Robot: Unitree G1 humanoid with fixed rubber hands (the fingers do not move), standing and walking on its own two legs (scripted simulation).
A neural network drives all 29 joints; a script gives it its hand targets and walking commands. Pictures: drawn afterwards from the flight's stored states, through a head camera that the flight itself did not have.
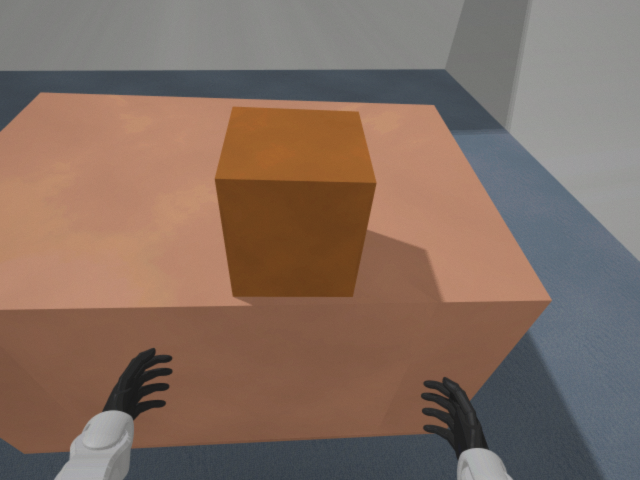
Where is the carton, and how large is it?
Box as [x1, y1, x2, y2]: [215, 107, 375, 296]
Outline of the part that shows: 232,107 215,175 215,183 233,296 352,296 375,187 375,179 358,112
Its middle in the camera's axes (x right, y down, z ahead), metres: -0.04 -0.05 +0.66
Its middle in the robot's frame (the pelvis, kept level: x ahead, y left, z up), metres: +0.53 +0.04 +0.05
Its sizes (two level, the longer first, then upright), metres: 0.210 0.200 0.250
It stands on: a pedestal, 0.69 m high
